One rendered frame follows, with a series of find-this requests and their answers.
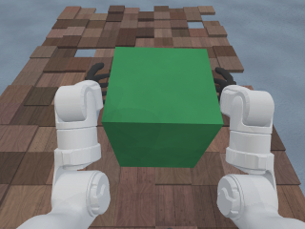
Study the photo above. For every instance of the left robot upper arm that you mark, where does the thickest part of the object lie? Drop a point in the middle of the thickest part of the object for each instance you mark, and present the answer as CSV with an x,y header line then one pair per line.
x,y
78,197

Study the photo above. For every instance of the robot left forearm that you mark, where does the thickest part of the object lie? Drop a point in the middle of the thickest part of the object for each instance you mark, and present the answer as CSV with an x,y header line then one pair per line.
x,y
75,109

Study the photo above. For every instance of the right robot upper arm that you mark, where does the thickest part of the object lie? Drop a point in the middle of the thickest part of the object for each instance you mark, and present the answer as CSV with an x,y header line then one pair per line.
x,y
250,202

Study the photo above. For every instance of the robot right forearm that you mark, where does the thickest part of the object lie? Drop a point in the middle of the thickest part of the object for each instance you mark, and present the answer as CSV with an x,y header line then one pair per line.
x,y
251,116

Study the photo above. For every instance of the left robot hand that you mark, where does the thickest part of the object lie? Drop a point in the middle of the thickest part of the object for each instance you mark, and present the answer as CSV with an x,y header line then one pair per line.
x,y
91,76

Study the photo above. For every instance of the carton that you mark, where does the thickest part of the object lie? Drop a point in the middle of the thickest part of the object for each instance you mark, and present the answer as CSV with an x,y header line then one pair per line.
x,y
161,108

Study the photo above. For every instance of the right robot hand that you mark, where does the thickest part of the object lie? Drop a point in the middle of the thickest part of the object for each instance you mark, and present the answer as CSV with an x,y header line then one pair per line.
x,y
229,81

